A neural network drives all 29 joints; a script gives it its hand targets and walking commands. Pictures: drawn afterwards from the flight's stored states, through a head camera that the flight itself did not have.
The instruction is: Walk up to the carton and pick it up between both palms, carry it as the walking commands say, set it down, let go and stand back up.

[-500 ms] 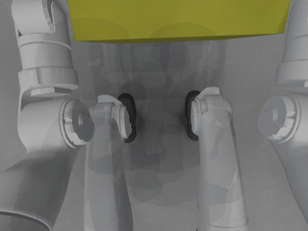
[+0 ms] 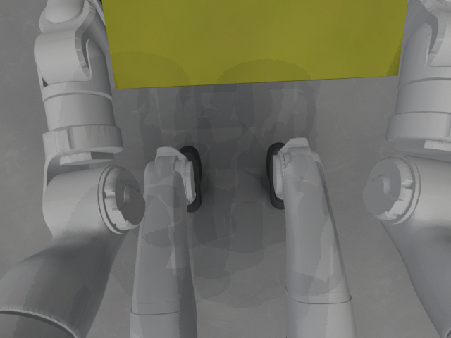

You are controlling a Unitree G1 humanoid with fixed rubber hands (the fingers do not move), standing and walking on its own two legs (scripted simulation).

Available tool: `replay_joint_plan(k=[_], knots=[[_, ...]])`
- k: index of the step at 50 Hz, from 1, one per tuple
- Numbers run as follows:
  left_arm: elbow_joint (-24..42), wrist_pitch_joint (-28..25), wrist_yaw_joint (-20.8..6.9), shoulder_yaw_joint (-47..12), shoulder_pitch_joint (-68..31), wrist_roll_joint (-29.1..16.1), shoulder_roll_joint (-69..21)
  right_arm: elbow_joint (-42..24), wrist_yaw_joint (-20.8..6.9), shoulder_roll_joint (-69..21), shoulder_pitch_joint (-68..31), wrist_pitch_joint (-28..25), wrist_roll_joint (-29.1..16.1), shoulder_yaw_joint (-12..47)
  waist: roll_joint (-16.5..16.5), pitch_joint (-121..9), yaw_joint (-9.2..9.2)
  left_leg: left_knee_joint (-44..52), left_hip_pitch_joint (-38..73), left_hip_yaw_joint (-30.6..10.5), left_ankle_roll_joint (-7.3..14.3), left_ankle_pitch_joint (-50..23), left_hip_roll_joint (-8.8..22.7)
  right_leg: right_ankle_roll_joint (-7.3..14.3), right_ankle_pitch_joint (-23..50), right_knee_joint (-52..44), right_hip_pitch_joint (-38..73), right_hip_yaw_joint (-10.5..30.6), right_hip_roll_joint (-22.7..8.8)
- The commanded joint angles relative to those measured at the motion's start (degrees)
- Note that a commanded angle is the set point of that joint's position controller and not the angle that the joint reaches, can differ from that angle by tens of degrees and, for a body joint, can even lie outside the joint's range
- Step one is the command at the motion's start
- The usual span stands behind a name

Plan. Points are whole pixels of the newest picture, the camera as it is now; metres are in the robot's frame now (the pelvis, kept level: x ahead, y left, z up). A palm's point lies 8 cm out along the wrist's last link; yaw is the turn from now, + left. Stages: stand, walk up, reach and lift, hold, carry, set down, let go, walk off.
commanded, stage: reach and lift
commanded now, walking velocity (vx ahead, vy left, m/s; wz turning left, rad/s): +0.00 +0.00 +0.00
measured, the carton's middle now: out of the picture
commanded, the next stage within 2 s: none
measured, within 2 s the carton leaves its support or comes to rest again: neither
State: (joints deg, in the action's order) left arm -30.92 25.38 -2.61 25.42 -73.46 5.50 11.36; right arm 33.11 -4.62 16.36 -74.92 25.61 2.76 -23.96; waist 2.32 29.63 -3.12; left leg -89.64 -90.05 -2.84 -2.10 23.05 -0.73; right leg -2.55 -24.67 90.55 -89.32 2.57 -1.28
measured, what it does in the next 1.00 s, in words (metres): rises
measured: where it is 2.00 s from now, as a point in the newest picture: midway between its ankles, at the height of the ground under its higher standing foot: (235, 189)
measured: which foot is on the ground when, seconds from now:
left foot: down 0.00-1.00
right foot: down 0.00-1.00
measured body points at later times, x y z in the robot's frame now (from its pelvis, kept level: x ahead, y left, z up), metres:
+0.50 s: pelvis +0.03 +0.00 +0.05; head +0.30 -0.02 +0.41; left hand +0.54 +0.16 -0.01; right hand +0.52 -0.23 -0.01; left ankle +0.15 +0.13 -0.52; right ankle +0.14 -0.14 -0.52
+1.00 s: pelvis +0.10 +0.00 +0.14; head +0.31 +0.00 +0.54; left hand +0.53 +0.16 +0.07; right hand +0.50 -0.22 +0.07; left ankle +0.15 +0.13 -0.52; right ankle +0.14 -0.14 -0.52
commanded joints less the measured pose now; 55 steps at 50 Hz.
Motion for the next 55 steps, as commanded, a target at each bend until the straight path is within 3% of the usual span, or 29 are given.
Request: replay_joint_plan(k=[1,3,4,5,6,7,12,13,14,22,23,26,28,29,30,31,32,33,35,37,38,42,43,45,46,49,51,52,55], knots=[[6.96,-0.86,-17.10,-37.83,-38.96,-11.94,-58.91,-4.50,-17.08,-61.62,-33.59,-0.87,-10.77,31.28,2.17,-121.28,-2.61,8.70,35.40,6.31,1.61,-6.18,-7.96,2.39,8.82,-10.08,26.88,-8.26,8.36],[6.30,-0.38,-16.82,-36.85,-37.34,-12.16,-58.44,-7.69,-16.92,-60.25,-35.45,-0.96,-11.53,32.62,1.52,-122.44,-3.28,9.18,36.70,5.68,1.76,-5.00,-7.66,2.39,7.39,-10.99,28.31,-7.79,8.07],[5.22,-0.28,-16.84,-36.00,-35.77,-11.16,-59.70,-9.94,-16.89,-62.71,-37.06,-0.93,-12.71,34.66,-0.87,-123.97,-0.39,9.77,37.31,6.17,2.52,-6.80,-8.11,1.85,8.33,-12.10,31.76,-6.98,8.20],[5.36,-0.51,-16.79,-36.28,-34.62,-11.26,-57.55,-7.53,-16.88,-62.36,-33.56,-0.39,-11.17,34.25,-3.26,-122.53,-2.17,10.02,36.12,5.81,2.52,-8.35,-7.90,1.52,9.76,-11.75,31.41,-8.00,8.29],[7.41,-0.29,-17.00,-35.79,-34.62,-11.80,-57.21,-10.93,-16.67,-63.26,-36.12,-0.06,-13.15,35.93,-3.19,-126.92,0.17,10.53,37.19,6.92,2.78,-8.89,-8.16,1.01,10.98,-12.54,37.81,-6.87,8.29],[2.47,0.25,-17.78,-35.54,-33.22,-11.54,-57.66,-5.08,-16.55,-62.43,-30.81,0.34,-10.74,33.73,-2.82,-117.30,-2.24,11.91,33.29,6.25,2.51,-5.81,-7.77,1.61,8.20,-13.50,33.17,-7.34,8.55],[7.73,-0.96,-17.69,-37.12,-33.69,-11.96,-58.49,-10.68,-16.40,-63.88,-33.09,-1.17,-12.05,35.05,-1.39,-122.89,-0.79,13.71,39.02,5.94,2.53,-7.56,-8.32,1.63,9.82,-14.70,36.68,-7.06,8.59],[4.52,-0.59,-17.77,-36.88,-30.32,-10.25,-57.67,-9.49,-16.55,-63.28,-32.81,-1.19,-12.58,36.24,-0.23,-118.65,1.46,13.88,36.44,6.25,2.21,-6.73,-7.85,1.72,8.83,-15.47,35.92,-6.45,8.26],[6.72,-0.77,-17.53,-37.09,-32.63,-12.34,-59.13,-12.12,-16.30,-62.44,-32.99,-1.10,-11.13,35.29,-1.79,-120.50,-2.08,14.58,39.96,4.69,2.66,-7.00,-8.21,1.78,8.86,-15.57,36.79,-6.88,8.53],[-2.79,-1.43,-18.29,-31.02,-22.48,-6.55,-59.47,1.66,-17.42,-65.35,-18.58,-1.21,-6.59,27.45,-0.49,-96.28,-1.60,19.63,33.40,5.06,2.13,-5.97,-7.53,1.69,8.61,-20.30,29.08,-7.27,8.34],[-3.37,-1.91,-18.04,-28.34,-20.18,-4.72,-59.80,-1.94,-16.91,-65.61,-20.57,-2.08,-7.00,28.04,-0.22,-93.42,1.03,18.77,30.78,7.07,2.87,-7.14,-8.26,1.67,9.31,-21.91,30.07,-5.72,7.97],[-1.72,-2.22,-18.49,-27.87,-19.99,-4.50,-58.75,0.34,-16.25,-68.15,-15.97,-1.21,-4.14,27.03,-4.84,-90.97,0.25,23.41,27.67,6.21,3.38,-3.97,-8.21,1.48,7.19,-25.22,34.63,-5.58,8.42],[-2.65,-1.98,-18.29,-27.66,-15.38,-3.24,-62.35,-1.04,-16.38,-69.54,-12.81,-1.22,-3.44,26.59,-2.46,-89.46,0.44,26.36,31.89,5.29,3.62,-4.53,-8.12,1.88,7.80,-26.95,33.96,-5.76,8.33],[-10.73,-1.06,-18.53,-22.44,-9.70,0.63,-60.16,4.79,-16.70,-66.20,-10.13,-0.92,-0.33,21.32,-0.27,-75.87,1.11,27.54,24.36,5.46,3.43,-0.04,-7.96,2.48,3.32,-28.24,27.64,-5.45,7.95],[-8.49,-1.12,-18.46,-23.92,-6.64,0.73,-62.62,-0.45,-17.17,-67.12,-8.99,-1.08,-0.92,23.06,0.82,-80.20,1.13,28.77,29.77,5.14,3.39,-3.79,-8.12,2.44,7.17,-28.62,30.65,-5.94,8.27],[-7.64,-1.40,-18.76,-23.20,-9.25,-0.06,-61.52,2.47,-17.38,-66.88,-8.75,-0.86,1.29,19.95,-0.38,-77.31,-1.80,29.79,28.35,4.56,3.11,-0.67,-7.67,2.73,3.91,-30.09,29.13,-6.02,8.32],[-9.30,-1.36,-18.86,-19.95,-5.54,2.81,-60.47,3.59,-17.36,-67.71,-6.31,-0.47,2.97,19.61,-4.14,-73.42,0.97,31.10,26.54,5.06,3.65,-3.23,-7.78,2.35,6.67,-31.92,31.22,-6.04,8.43],[-9.68,-1.28,-18.84,-20.89,-4.56,2.28,-62.80,3.48,-17.37,-66.25,-4.03,-0.76,3.43,17.53,0.71,-75.02,-1.87,31.86,29.48,4.16,3.14,-4.76,-7.60,2.98,7.87,-31.60,30.67,-5.98,8.31],[-8.49,-2.10,-18.89,-19.73,-2.09,3.91,-61.24,3.51,-18.28,-65.49,-2.06,-1.52,4.30,16.64,0.62,-71.04,-0.20,33.13,28.73,4.72,2.90,-7.45,-7.74,3.13,10.08,-33.10,29.92,-6.11,8.57],[-7.18,-2.73,-18.71,-23.21,2.28,2.80,-63.69,-1.29,-18.48,-66.37,-0.43,-2.22,3.69,20.41,-2.25,-77.34,-1.06,34.05,34.74,3.44,2.97,-15.69,-7.28,2.42,17.46,-33.73,34.36,-6.64,8.80],[-3.01,-3.12,-18.74,-24.94,-0.96,1.90,-62.54,0.79,-18.76,-65.87,3.23,-2.13,4.28,19.29,2.00,-76.37,-1.49,34.62,34.13,4.11,2.26,-15.08,-7.37,3.09,17.56,-34.51,33.46,-5.90,8.95],[-0.93,-3.17,-18.08,-30.17,1.34,-0.01,-66.12,-3.22,-19.99,-66.29,3.76,-3.22,2.28,23.35,1.68,-82.40,-1.96,35.91,42.18,2.59,1.76,-19.79,-7.03,2.90,19.72,-35.89,34.25,-6.65,9.14],[0.38,-3.17,-18.27,-32.80,3.46,-0.89,-67.22,-8.45,-19.91,-67.95,2.65,-3.68,-0.89,28.85,0.54,-89.27,0.74,36.52,47.27,3.01,1.99,-23.68,-6.93,2.64,23.56,-36.45,40.21,-6.29,9.25],[3.60,-3.19,-17.87,-34.30,5.26,-1.52,-68.09,-8.13,-20.05,-68.34,6.92,-3.22,-0.15,28.68,1.02,-88.43,-1.05,37.95,48.56,2.16,1.73,-25.37,-6.85,2.99,25.10,-37.25,40.69,-6.28,9.34],[3.19,-3.17,-17.88,-32.29,7.27,0.08,-65.79,-7.09,-20.36,-68.56,7.53,-3.08,-0.43,27.91,0.37,-84.36,0.51,38.26,48.11,1.79,2.07,-26.33,-6.62,2.79,25.71,-37.70,38.62,-6.22,9.45],[7.09,-3.56,-17.70,-35.35,7.17,-2.17,-67.02,-7.67,-20.34,-67.19,12.94,-3.16,0.22,29.50,0.87,-84.86,-1.97,39.57,48.05,2.38,1.62,-27.98,-6.54,3.22,29.19,-40.35,43.90,-4.80,9.22],[4.75,-2.68,-17.85,-36.74,11.28,-2.09,-68.98,-12.04,-20.63,-66.78,9.93,-3.65,-1.62,31.79,3.64,-87.56,-0.12,41.22,53.55,1.90,1.70,-28.38,-6.55,3.42,28.77,-41.34,45.53,-4.39,8.72],[1.59,-2.94,-18.22,-33.18,15.60,-0.26,-66.51,-11.63,-20.39,-67.84,10.68,-3.31,-1.12,31.89,-2.69,-84.00,0.54,42.01,50.13,1.63,2.96,-28.79,-5.97,2.33,29.44,-42.57,47.18,-4.47,8.65],[4.98,-4.18,-18.24,-33.60,15.24,0.25,-64.87,-11.21,-19.95,-68.59,14.56,-3.51,-1.02,32.79,-1.09,-80.38,2.87,44.23,46.73,3.01,3.14,-29.44,-6.20,2.24,32.92,-43.83,51.66,-2.66,8.10]])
